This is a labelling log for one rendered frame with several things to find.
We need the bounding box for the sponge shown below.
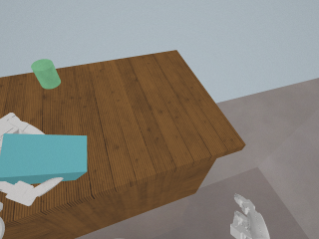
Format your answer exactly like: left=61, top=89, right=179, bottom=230
left=0, top=133, right=88, bottom=185

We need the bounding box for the robot right hand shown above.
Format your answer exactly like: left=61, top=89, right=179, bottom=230
left=230, top=194, right=270, bottom=239

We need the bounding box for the robot left hand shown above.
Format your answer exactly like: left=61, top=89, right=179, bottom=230
left=0, top=113, right=64, bottom=206

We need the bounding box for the table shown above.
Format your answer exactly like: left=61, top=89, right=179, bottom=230
left=0, top=50, right=246, bottom=239

